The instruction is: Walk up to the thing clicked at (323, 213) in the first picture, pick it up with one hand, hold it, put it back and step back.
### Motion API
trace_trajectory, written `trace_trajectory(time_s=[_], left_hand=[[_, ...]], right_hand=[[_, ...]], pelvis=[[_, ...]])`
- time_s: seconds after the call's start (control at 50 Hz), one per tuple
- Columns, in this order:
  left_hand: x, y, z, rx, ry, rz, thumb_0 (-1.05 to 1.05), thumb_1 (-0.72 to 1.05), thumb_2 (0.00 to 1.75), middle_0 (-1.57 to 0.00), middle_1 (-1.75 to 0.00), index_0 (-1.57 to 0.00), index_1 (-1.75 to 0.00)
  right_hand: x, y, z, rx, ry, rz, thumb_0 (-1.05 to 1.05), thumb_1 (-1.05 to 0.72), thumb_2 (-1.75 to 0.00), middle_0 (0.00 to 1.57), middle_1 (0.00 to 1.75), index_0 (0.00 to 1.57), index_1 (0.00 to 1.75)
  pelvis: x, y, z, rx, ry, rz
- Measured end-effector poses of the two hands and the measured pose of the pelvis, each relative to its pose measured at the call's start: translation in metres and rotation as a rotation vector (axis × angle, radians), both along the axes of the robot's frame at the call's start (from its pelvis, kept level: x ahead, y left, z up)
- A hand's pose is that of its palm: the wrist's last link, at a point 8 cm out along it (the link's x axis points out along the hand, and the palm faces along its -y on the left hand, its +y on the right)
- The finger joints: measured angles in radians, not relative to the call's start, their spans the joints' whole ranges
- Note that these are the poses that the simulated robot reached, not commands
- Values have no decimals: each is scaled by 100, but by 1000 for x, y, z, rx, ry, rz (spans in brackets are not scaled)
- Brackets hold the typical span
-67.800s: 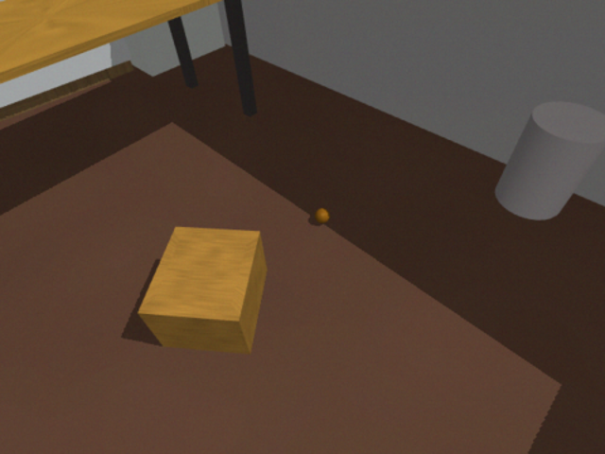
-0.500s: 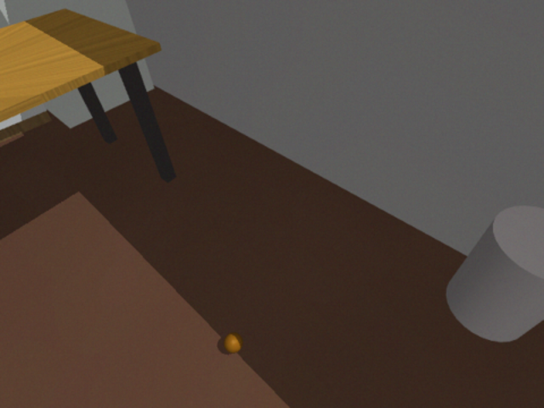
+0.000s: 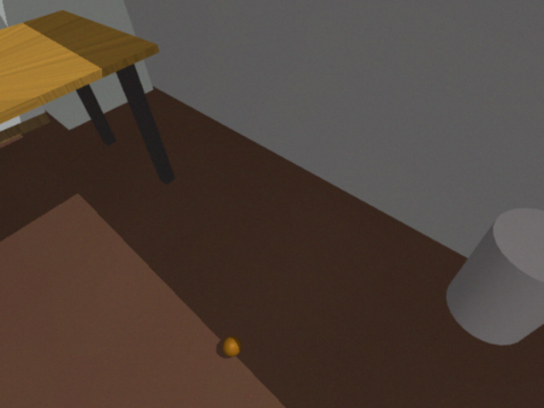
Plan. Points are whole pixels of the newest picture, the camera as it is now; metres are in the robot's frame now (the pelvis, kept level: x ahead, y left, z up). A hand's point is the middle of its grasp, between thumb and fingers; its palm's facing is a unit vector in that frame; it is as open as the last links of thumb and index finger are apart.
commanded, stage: stand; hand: left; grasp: from above
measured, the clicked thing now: (232, 346) +0.47 +0.22 -0.75
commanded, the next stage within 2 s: step back in 0.56 s
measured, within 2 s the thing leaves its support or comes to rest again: neither
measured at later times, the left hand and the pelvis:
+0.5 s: hand out of the picture +0.07 +0.25 -0.16, palm faces +0.01 -0.94 -0.34, open 7.3 cm; pelvis +0.00 +0.00 +0.00, yaw +0 degrees
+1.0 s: hand out of the picture +0.10 +0.32 -0.18, palm faces +0.00 -0.94 -0.35, open 7.3 cm; pelvis -0.05 +0.05 -0.02, yaw +1 degrees
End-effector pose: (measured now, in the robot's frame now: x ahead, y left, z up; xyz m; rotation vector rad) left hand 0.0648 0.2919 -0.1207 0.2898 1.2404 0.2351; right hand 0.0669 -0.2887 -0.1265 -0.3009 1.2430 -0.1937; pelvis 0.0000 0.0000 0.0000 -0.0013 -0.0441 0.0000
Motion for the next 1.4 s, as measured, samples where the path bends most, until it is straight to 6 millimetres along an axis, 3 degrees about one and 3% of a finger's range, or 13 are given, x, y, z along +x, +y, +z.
trace_trajectory(time_s=[0.6, 0.76, 0.88, 0.96, 1.04, 1.18, 1.32, 1.4], left_hand=[[-1, 0, -2, -3, 14, 5, 1, 91, 90, -20, -30, -21, -30], [4, 28, -7, 36, -10, -20, 1, 91, 90, -20, -30, -21, -30], [28, 61, -25, 30, -89, -51, 1, 91, 90, -20, -30, -21, -30], [34, 69, -27, 25, -119, -54, 1, 91, 90, -20, -30, -21, -30], [22, 67, -25, 6, -101, -72, 1, 91, 90, -20, -30, -20, -30], [-19, 67, -23, 26, -31, -108, 1, 91, 90, -20, -30, -21, -30], [-56, 60, -14, 75, -35, -128, 1, 91, 90, -20, -30, -21, -30], [-79, 54, 0, 78, -60, -126, 1, 91, 90, -20, -30, -21, -30]], right_hand=[[-2, -7, 0, -1, 29, -4, 0, -90, -90, 21, 30, 20, 30], [-5, -10, -1, -46, 22, -5, 0, -90, -90, 21, 30, 20, 30], [-30, 5, 0, -110, 45, -4, 0, -90, -90, 20, 30, 20, 30], [-51, 25, 5, -111, 74, 7, 0, -90, -90, 20, 30, 20, 30], [-61, 38, 11, -109, 61, -6, 0, -90, -90, 21, 30, 20, 30], [-64, 47, 3, -75, -50, -27, 0, -90, -90, 21, 30, 20, 30], [-83, 33, -19, -27, -104, -43, 0, -90, -90, 21, 30, 20, 30], [-99, 26, -17, -15, -86, -50, 0, -90, -90, 21, 30, 20, 30]], pelvis=[[2, -3, -1, -4, 16, 7], [-22, 14, -11, -1, 16, 10], [-34, 43, -28, -12, 33, 28], [-47, 52, -24, -19, 26, 28], [-56, 58, -17, -21, 39, 9], [-76, 61, -20, -1, 22, -36], [-104, 49, -31, -4, -9, -64], [-119, 42, -24, 21, -9, -64]])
